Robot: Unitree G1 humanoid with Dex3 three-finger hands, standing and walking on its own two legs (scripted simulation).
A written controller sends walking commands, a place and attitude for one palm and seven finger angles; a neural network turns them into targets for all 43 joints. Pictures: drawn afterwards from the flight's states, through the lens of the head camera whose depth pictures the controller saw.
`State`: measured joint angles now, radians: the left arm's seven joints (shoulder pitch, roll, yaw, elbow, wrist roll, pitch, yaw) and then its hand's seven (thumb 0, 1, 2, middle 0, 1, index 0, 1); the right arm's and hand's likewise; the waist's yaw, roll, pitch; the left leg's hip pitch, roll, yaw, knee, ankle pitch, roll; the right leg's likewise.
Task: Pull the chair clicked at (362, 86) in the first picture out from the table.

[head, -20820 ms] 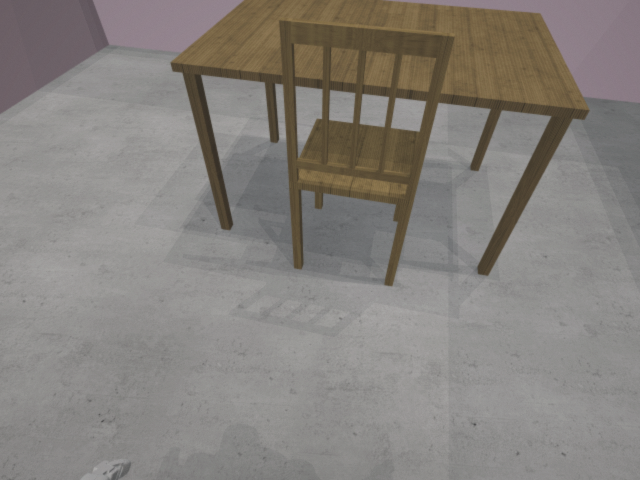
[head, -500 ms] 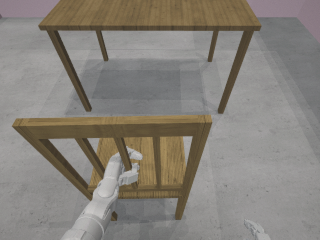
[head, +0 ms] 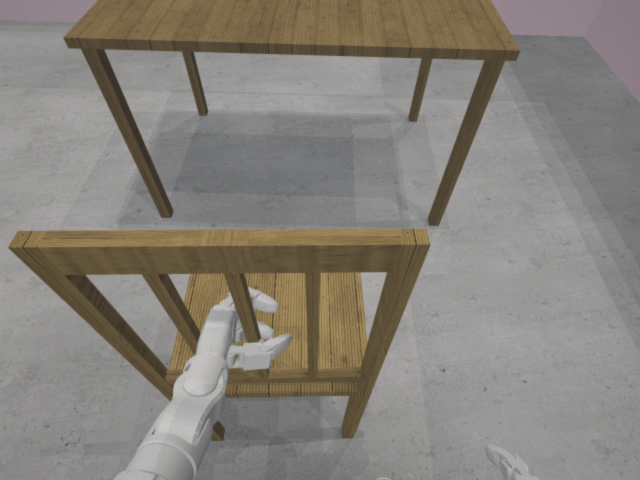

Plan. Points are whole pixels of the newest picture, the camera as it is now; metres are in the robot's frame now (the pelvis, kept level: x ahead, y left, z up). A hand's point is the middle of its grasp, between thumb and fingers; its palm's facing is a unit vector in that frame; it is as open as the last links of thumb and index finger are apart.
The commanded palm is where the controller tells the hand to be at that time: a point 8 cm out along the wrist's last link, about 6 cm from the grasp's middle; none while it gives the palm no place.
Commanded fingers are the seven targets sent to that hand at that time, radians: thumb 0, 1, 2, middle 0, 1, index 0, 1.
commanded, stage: open the thumb and straighten the fingers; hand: left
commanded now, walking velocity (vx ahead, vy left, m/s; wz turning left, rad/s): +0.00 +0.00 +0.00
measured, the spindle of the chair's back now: (252, 332) +0.32 +0.10 -0.05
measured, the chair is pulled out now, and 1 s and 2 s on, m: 0.68 0.68 0.68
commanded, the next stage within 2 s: draw the fingers out of the gap in 0.50 s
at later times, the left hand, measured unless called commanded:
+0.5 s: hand (253, 340) +0.31 +0.10 -0.05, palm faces -0.08 -0.99 -0.13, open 17.0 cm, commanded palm +0.29 +0.15 -0.03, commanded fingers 0.00 -0.55 0.20 0.00 0.00 0.00 0.00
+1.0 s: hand (242, 392) +0.24 +0.11 -0.05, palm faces -0.06 -0.99 -0.13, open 17.5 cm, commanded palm +0.22 +0.15 -0.03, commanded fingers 0.00 -0.55 0.20 0.00 0.00 0.00 0.00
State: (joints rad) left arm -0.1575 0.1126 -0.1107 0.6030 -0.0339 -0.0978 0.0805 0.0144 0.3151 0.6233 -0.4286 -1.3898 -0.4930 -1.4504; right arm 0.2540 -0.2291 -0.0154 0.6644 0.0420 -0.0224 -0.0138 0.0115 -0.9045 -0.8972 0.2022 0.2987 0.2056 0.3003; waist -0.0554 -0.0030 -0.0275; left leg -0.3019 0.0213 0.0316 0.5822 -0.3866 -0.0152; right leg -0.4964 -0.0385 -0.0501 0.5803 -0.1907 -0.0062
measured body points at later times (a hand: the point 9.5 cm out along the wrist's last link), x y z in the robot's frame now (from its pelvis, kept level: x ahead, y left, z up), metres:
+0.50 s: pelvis +0.00 +0.00 -0.02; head +0.05 -0.01 +0.43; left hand +0.31 +0.15 -0.04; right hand +0.13 -0.25 -0.13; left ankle -0.06 +0.13 -0.73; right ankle +0.06 -0.12 -0.73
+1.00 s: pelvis +0.01 +0.00 -0.03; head +0.05 -0.02 +0.42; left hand +0.24 +0.16 -0.04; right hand +0.17 -0.25 -0.12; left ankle -0.06 +0.13 -0.73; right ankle +0.06 -0.12 -0.73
